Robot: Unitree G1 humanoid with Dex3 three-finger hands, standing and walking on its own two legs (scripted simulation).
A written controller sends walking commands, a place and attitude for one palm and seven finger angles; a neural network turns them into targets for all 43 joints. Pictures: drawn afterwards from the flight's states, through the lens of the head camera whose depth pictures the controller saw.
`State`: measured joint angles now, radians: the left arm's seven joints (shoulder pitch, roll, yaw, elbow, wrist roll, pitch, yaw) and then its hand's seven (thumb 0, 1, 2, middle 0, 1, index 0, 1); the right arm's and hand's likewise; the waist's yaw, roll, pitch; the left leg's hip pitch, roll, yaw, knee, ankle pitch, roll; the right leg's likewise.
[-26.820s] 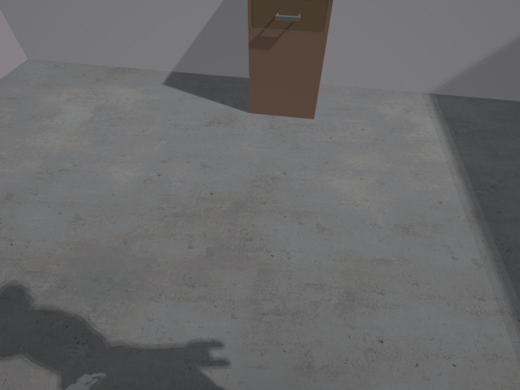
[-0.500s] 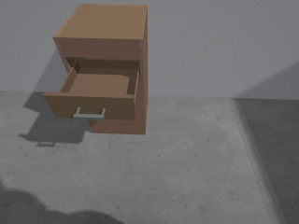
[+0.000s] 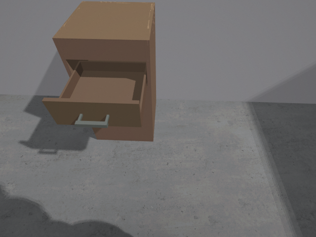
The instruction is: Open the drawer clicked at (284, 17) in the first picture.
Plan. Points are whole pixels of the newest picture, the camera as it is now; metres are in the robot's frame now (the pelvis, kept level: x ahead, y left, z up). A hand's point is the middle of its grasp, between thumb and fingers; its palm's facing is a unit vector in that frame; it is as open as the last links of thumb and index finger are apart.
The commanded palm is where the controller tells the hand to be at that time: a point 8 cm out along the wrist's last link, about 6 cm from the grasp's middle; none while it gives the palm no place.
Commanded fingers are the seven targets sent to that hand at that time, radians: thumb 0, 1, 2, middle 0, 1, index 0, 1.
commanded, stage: stand and wait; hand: left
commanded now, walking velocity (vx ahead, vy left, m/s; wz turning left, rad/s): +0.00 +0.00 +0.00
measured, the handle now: (92, 120) +0.56 +0.31 -0.14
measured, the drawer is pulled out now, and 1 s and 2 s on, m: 0.29 0.29 0.29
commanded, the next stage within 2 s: none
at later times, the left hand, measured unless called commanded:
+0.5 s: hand out of the picture +0.01 +0.17 -0.18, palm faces +0.05 -0.98 -0.20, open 7.4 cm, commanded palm none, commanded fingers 0.00 0.90 0.90 -0.20 -0.30 -0.20 -0.30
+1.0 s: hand out of the picture +0.01 +0.17 -0.17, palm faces +0.05 -0.98 -0.21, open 7.4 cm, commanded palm none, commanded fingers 0.00 0.90 0.90 -0.20 -0.30 -0.20 -0.30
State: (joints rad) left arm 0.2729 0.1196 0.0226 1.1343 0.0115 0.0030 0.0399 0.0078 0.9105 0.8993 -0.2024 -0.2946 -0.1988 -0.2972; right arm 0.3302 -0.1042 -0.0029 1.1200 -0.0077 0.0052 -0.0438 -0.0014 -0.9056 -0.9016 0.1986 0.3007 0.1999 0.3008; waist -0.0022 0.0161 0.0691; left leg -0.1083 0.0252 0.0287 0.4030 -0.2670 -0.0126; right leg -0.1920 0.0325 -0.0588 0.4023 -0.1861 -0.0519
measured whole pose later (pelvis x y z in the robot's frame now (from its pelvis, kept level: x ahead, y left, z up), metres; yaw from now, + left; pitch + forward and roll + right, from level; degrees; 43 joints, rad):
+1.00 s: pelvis +0.02 +0.00 +0.00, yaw +0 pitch -1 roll +0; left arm 0.25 0.13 0.02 1.14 0.01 0.00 0.04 0.01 0.91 0.90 -0.20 -0.29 -0.20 -0.30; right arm 0.30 -0.12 0.00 1.13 -0.01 0.00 -0.05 0.00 -0.91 -0.90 0.20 0.30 0.20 0.30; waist 0.00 0.02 0.07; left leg -0.07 0.03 0.03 0.37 -0.27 -0.02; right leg -0.17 0.04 -0.06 0.39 -0.21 -0.06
